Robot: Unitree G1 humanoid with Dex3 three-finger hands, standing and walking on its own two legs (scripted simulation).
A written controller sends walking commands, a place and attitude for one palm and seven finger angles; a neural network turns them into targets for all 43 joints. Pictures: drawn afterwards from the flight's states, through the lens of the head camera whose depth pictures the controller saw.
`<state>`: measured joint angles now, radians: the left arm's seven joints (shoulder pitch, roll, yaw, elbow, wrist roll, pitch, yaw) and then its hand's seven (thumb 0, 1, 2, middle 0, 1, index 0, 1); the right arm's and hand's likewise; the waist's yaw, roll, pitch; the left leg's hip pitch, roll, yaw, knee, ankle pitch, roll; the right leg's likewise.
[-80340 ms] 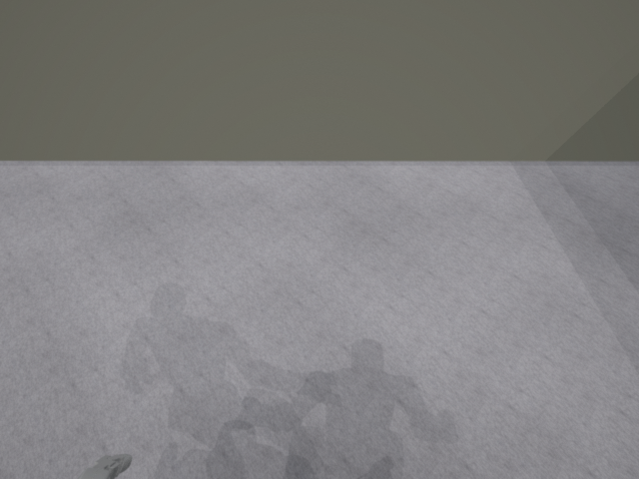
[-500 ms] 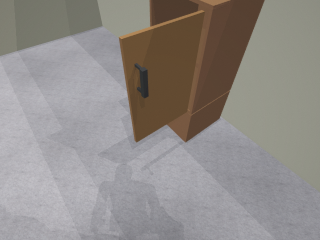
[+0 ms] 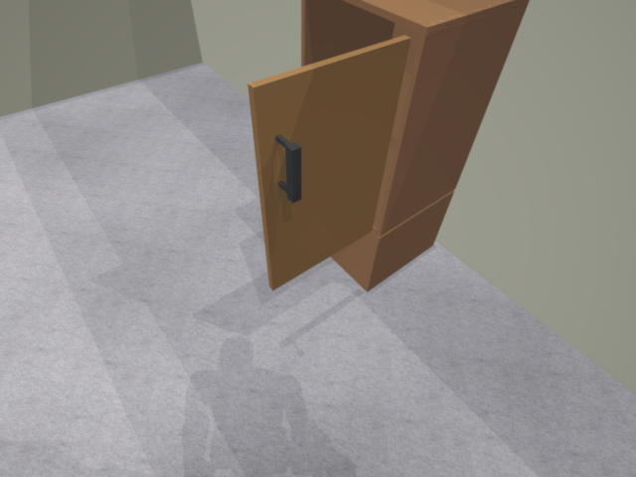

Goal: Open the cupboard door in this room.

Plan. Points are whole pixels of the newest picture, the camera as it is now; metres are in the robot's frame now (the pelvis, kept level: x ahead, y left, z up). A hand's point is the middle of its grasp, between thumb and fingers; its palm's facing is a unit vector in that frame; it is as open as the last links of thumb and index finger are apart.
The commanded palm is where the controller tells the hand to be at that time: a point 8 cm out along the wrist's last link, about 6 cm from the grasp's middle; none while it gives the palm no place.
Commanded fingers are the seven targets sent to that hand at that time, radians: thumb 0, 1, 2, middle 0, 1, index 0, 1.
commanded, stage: let the arm hang, fingers relaxed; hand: left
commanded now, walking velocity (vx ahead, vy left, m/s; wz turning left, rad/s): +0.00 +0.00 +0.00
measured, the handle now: (287, 168) +0.66 +0.10 +0.00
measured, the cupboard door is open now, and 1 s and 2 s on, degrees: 89 89 89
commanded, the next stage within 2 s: look to check the result in 0.06 s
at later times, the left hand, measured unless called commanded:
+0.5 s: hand out of the picture +0.00 +0.17 -0.18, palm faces +0.02 -0.98 -0.18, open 7.3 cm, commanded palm none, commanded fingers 0.00 0.90 0.90 -0.20 -0.30 -0.20 -0.30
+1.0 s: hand out of the picture +0.03 +0.19 -0.17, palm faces +0.00 -0.97 -0.22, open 7.3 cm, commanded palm none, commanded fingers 0.00 0.90 0.90 -0.20 -0.30 -0.20 -0.30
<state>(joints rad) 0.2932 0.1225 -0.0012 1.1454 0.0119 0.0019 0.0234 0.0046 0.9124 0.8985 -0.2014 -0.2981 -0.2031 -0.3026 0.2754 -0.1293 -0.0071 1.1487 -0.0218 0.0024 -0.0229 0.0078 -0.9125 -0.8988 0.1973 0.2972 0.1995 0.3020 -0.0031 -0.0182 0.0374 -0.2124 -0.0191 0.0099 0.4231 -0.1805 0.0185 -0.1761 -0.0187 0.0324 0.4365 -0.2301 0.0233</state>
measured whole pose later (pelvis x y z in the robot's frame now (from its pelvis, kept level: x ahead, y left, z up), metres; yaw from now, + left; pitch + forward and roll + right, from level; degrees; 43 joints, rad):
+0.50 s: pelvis +0.01 +0.00 +0.00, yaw +0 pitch -2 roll +0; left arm 0.28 0.15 0.01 1.14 0.01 -0.01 0.03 0.00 0.91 0.90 -0.20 -0.30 -0.20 -0.30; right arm 0.25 -0.14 -0.01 1.15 -0.02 0.00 -0.02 0.01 -0.91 -0.90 0.20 0.30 0.20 0.30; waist 0.00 -0.01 0.05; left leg -0.20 -0.02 0.01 0.42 -0.19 0.02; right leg -0.17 -0.02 0.04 0.43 -0.23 0.03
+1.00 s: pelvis +0.01 +0.00 +0.00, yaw +0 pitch -2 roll +0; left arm 0.23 0.21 0.01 1.14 0.01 -0.01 0.02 0.00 0.91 0.90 -0.20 -0.30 -0.20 -0.30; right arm 0.19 -0.21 -0.02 1.15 -0.02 -0.01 -0.02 0.01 -0.91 -0.90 0.20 0.30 0.20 0.30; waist -0.01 -0.01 0.06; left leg -0.18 -0.02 0.01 0.38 -0.18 0.02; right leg -0.14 -0.02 0.03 0.39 -0.22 0.02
